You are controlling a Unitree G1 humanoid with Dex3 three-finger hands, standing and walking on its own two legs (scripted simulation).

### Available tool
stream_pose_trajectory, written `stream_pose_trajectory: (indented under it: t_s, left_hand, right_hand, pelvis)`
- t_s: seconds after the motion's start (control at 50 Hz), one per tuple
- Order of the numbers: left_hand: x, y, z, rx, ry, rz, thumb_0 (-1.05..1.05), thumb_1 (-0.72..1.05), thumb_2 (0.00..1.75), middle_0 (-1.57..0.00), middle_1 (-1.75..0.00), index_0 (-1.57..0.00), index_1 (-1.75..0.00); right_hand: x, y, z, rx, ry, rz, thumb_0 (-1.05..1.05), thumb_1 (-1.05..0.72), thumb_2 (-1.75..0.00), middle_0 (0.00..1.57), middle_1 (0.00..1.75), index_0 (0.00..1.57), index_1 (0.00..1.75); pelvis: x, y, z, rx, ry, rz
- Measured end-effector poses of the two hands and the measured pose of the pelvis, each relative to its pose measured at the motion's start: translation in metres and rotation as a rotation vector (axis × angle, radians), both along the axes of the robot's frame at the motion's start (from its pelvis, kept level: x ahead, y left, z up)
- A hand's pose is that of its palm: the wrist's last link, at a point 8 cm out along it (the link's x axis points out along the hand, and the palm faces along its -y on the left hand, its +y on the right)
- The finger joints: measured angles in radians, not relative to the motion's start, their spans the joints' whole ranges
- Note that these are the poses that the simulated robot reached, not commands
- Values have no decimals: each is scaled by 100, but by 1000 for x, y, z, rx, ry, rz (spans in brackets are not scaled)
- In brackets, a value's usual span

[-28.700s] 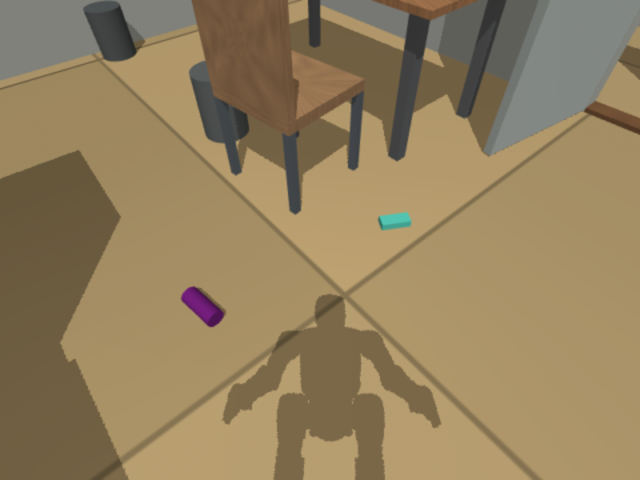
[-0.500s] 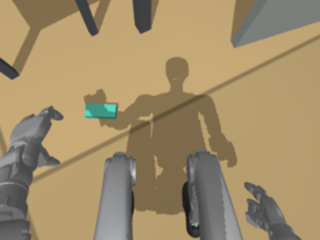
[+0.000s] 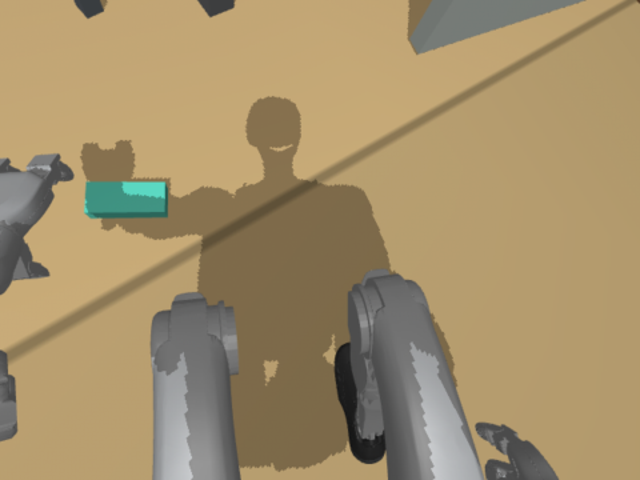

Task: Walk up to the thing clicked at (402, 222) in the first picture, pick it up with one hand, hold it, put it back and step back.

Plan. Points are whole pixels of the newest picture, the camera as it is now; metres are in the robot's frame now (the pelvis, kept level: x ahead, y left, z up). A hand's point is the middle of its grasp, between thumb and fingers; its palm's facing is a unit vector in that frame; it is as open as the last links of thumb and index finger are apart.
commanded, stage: rise first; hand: left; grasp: from above
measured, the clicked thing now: (128, 200) +0.53 +0.27 -0.34
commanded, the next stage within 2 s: none
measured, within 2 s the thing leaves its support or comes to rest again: neither
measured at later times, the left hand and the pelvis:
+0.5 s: hand (51, 216) +0.45 +0.33 -0.19, palm faces -0.46 -0.03 -0.89, open 13.5 cm; pelvis +0.01 +0.00 -0.03, yaw -2 degrees
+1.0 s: hand (67, 208) +0.47 +0.32 -0.21, palm faces -0.47 -0.04 -0.88, open 13.8 cm; pelvis +0.01 +0.00 -0.03, yaw -3 degrees
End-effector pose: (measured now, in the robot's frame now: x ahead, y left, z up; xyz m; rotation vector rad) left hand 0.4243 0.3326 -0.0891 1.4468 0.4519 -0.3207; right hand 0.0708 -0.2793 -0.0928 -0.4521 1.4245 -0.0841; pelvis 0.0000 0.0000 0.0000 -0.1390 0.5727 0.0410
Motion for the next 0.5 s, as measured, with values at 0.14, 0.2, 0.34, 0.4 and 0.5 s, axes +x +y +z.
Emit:
stream_pose_trajectory:
  t_s: [0.14,0.2,0.34,0.4,0.5]
  left_hand:
    - [13,-1,-15,25,-7,-43,0,-38,91,-21,-80,-20,-81]
    - [18,-1,-21,33,-7,-58,0,-37,90,-21,-79,-20,-80]
    - [25,-3,-33,45,-4,-86,0,-37,90,-22,-79,-21,-80]
    - [28,-3,-37,45,-4,-92,0,-38,90,-22,-79,-21,-80]
    - [33,-5,-45,39,-17,-81,0,-39,91,-21,-81,-20,-82]
  right_hand:
    - [5,6,-7,-4,13,12,1,-90,-90,20,30,20,30]
    - [7,8,-9,-5,17,17,1,-90,-90,20,30,20,30]
    - [7,10,-15,-6,37,24,1,-91,-90,20,30,20,30]
    - [5,10,-17,-8,48,24,1,-91,-90,20,30,20,30]
    - [1,10,-19,-13,68,27,1,-91,-90,20,30,20,30]
  pelvis:
    - [3,4,-9,-12,6,-2]
    - [4,5,-12,-16,8,-4]
    - [7,6,-18,-20,12,-10]
    - [8,5,-21,-21,13,-12]
    - [10,5,-25,-22,16,-16]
